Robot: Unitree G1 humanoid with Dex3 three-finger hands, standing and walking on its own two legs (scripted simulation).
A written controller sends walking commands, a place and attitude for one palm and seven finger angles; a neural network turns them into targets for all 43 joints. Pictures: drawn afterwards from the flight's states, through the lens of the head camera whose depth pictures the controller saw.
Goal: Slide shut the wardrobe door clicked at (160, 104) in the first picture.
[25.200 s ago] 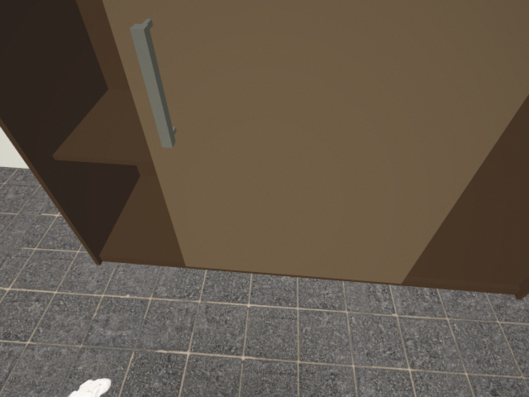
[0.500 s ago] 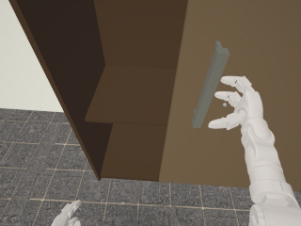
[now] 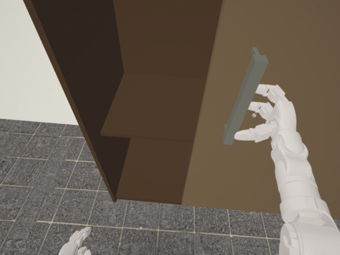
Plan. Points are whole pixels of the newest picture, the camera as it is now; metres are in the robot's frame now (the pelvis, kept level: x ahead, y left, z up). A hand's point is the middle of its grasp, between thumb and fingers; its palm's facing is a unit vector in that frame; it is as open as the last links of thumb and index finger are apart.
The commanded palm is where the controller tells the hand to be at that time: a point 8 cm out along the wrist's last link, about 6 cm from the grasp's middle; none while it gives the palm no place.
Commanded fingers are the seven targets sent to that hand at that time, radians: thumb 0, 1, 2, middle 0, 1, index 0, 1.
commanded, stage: feel for the door with the fingertips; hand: right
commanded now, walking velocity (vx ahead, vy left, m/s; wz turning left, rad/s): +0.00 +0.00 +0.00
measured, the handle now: (239, 102) +0.48 -0.13 +0.12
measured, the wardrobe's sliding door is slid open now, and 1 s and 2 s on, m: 0.39 0.39 0.39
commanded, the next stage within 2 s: slide the fingers in behind the handle in 0.16 s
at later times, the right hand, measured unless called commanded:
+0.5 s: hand (252, 111) +0.44 -0.15 +0.13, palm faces +0.00 +1.00 -0.01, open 13.7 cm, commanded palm +0.41 -0.20 +0.13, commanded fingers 0.00 0.50 -0.30 0.30 1.20 0.30 1.20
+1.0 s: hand (244, 113) +0.43 -0.13 +0.13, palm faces -0.02 +1.00 -0.01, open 14.0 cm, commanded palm +0.40 -0.18 +0.13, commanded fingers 0.00 0.50 -0.30 0.30 1.20 0.30 1.20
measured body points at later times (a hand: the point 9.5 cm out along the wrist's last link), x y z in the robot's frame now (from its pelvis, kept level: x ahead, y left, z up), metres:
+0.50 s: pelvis -0.01 -0.01 +0.00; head +0.02 -0.01 +0.45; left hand +0.07 +0.25 -0.12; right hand +0.43 -0.21 +0.13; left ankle +0.04 +0.11 -0.73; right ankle +0.01 -0.12 -0.73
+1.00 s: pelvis +0.01 -0.01 +0.00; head +0.02 +0.00 +0.45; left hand +0.12 +0.24 -0.11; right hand +0.43 -0.19 +0.13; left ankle +0.04 +0.11 -0.73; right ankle +0.01 -0.12 -0.73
